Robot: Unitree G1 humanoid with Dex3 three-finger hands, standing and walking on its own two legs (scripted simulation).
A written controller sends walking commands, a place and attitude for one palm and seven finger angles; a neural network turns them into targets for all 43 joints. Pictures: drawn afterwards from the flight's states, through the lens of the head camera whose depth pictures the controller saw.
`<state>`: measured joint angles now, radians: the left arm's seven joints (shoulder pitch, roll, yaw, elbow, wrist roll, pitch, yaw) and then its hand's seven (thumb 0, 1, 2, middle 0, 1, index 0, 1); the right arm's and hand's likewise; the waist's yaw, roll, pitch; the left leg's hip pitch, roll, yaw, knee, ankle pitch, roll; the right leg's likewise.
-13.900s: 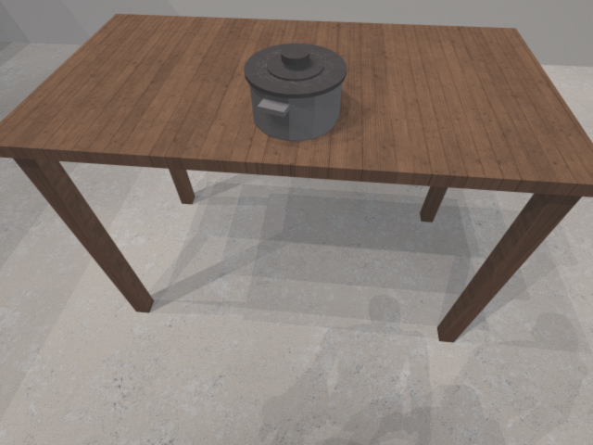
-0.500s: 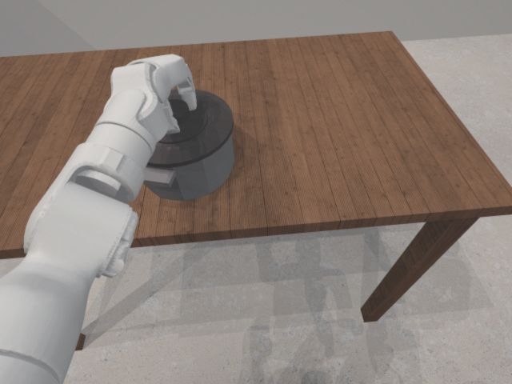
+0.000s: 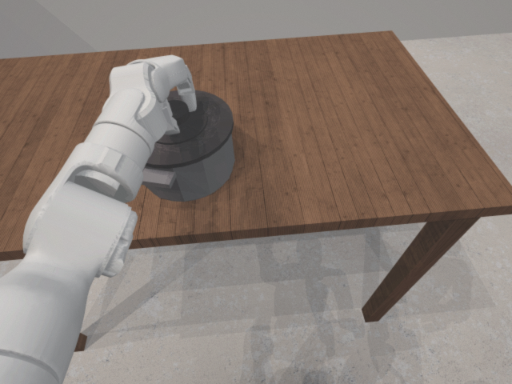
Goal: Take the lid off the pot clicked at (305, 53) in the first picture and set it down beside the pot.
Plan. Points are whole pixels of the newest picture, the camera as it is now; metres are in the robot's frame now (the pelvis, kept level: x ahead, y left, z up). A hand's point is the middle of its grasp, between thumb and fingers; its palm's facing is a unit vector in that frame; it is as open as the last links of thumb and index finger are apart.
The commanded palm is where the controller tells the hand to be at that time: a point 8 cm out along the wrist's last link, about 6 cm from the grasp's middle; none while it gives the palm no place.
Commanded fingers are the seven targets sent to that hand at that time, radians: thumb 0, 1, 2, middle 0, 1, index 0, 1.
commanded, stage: lift the lid straight up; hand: left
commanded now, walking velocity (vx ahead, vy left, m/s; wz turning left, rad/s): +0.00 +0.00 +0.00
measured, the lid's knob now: (172, 113) +0.51 +0.11 +0.15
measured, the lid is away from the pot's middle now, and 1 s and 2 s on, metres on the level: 0.00 0.02 0.01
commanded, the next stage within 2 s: move the lid sideways beside the pot in 1.80 s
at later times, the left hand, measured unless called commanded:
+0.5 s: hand (166, 98) +0.48 +0.10 +0.21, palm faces -0.33 -0.08 -0.94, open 8.3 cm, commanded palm +0.47 +0.10 +0.28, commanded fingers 0.00 0.54 1.07 -0.78 -1.13 -0.79 -1.07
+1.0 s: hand (162, 69) +0.48 +0.10 +0.25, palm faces -0.27 -0.10 -0.96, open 8.3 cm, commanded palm +0.47 +0.10 +0.32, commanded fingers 0.00 0.54 1.07 -0.78 -1.13 -0.79 -1.07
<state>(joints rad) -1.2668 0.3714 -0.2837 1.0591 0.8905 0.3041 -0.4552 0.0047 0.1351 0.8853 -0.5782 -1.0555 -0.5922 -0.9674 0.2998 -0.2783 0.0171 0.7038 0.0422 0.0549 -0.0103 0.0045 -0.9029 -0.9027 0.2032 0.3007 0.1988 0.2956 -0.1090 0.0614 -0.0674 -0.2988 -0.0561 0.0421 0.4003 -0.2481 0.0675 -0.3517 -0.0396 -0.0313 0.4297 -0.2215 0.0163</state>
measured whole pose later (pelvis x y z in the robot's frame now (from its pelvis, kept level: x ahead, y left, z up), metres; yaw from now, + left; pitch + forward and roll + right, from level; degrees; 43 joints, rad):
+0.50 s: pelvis +0.00 -0.01 +0.00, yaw +1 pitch +7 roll +1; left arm -1.31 0.34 -0.32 1.01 0.87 0.32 -0.49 0.00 0.13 0.88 -0.60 -1.03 -0.61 -0.96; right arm 0.25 -0.27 0.02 0.71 0.04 -0.02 -0.01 0.00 -0.90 -0.90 0.20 0.30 0.20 0.30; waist -0.07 0.07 -0.06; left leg -0.26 -0.07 0.02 0.37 -0.23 0.06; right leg -0.32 -0.05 -0.05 0.43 -0.23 0.01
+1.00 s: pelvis -0.01 -0.01 +0.00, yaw +0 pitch +6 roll +1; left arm -1.41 0.40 -0.28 1.06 0.90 0.33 -0.51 0.00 0.12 0.88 -0.61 -1.03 -0.61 -0.96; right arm 0.29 -0.29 0.03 0.73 0.04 -0.04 -0.03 0.01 -0.90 -0.90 0.20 0.30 0.20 0.30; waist -0.09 0.07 -0.05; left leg -0.26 -0.05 0.03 0.36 -0.22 0.05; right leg -0.32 -0.04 -0.04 0.42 -0.21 0.00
